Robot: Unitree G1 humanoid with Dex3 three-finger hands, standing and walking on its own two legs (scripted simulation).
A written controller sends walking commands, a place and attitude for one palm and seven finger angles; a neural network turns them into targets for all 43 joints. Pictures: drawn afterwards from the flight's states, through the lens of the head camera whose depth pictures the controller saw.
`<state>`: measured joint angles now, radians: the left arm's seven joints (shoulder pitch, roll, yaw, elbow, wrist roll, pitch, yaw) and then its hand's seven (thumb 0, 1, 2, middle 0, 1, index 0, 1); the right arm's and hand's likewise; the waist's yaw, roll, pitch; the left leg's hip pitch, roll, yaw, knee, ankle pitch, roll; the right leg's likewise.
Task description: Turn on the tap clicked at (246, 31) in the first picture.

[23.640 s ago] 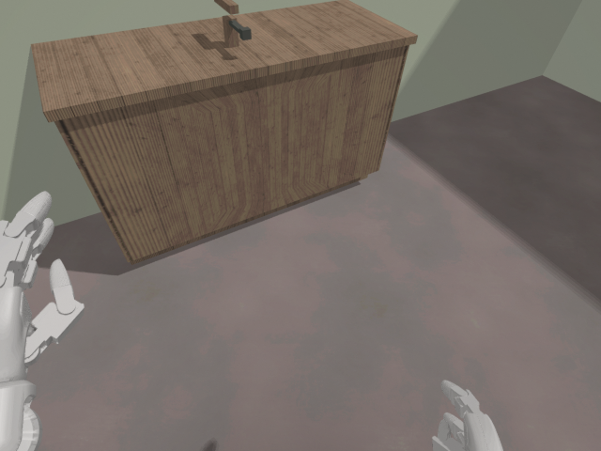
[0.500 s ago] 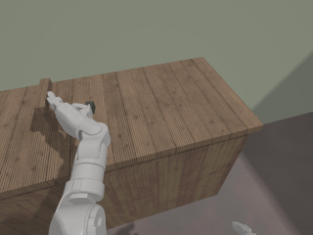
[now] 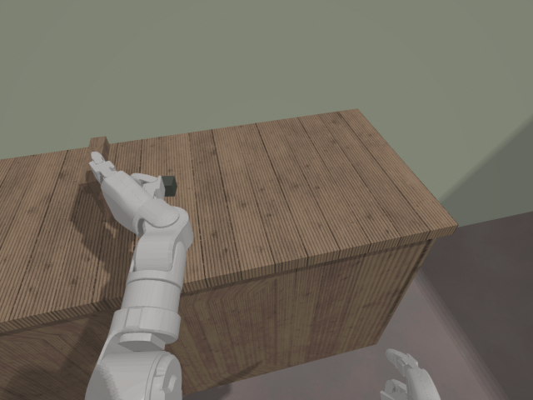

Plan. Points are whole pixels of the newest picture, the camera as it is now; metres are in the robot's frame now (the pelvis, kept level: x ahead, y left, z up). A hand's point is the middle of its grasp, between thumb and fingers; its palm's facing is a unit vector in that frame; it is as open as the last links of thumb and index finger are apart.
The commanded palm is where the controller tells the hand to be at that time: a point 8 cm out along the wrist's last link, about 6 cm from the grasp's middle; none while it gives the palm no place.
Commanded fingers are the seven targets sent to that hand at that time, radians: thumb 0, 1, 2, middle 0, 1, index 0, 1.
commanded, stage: lift the hand up off the lever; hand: left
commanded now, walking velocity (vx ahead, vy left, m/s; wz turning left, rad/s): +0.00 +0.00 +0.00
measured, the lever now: (168, 186) +0.47 +0.23 +0.06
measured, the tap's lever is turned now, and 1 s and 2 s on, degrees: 78 78 78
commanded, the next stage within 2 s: draw the hand back beside the body in 0.08 s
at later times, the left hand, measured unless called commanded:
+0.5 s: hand (148, 217) +0.32 +0.20 +0.14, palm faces +0.32 -0.93 -0.16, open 7.7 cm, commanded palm +0.29 +0.24 +0.15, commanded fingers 0.00 0.90 0.90 -0.17 -0.20 -0.17 -0.20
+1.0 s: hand (98, 251) +0.25 +0.23 +0.16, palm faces +0.26 -0.93 -0.26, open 7.6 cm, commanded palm +0.21 +0.27 +0.17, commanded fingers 0.00 0.90 0.90 -0.19 -0.28 -0.19 -0.28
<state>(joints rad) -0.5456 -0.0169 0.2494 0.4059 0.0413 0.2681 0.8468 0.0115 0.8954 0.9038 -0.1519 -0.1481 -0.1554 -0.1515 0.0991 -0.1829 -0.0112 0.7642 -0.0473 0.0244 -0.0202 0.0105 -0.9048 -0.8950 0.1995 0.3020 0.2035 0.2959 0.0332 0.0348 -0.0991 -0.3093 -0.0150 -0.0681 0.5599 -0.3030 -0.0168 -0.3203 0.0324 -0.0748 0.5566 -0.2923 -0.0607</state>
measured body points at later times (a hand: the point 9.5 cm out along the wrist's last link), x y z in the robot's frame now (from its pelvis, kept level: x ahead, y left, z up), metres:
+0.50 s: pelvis -0.01 +0.01 +0.01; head -0.03 -0.01 +0.46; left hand +0.30 +0.25 +0.15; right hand +0.15 -0.24 -0.08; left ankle -0.01 +0.13 -0.73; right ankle +0.00 -0.08 -0.73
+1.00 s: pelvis -0.02 +0.03 +0.02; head -0.04 +0.01 +0.47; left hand +0.23 +0.28 +0.18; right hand +0.16 -0.20 -0.07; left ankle -0.01 +0.13 -0.73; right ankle +0.00 -0.08 -0.73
